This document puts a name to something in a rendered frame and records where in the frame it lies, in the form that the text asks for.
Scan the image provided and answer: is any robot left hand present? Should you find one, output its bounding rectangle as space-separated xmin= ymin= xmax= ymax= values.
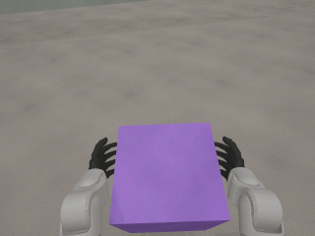
xmin=89 ymin=138 xmax=117 ymax=179

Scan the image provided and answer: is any right robot forearm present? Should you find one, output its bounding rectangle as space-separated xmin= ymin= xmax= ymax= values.
xmin=226 ymin=167 xmax=284 ymax=236

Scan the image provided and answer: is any robot right hand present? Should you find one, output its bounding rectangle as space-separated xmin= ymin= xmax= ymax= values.
xmin=214 ymin=136 xmax=245 ymax=182

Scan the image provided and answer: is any carton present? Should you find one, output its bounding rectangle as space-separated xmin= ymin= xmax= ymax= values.
xmin=108 ymin=122 xmax=231 ymax=233

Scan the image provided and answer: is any left robot forearm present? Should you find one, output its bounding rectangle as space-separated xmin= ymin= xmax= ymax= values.
xmin=59 ymin=168 xmax=110 ymax=236

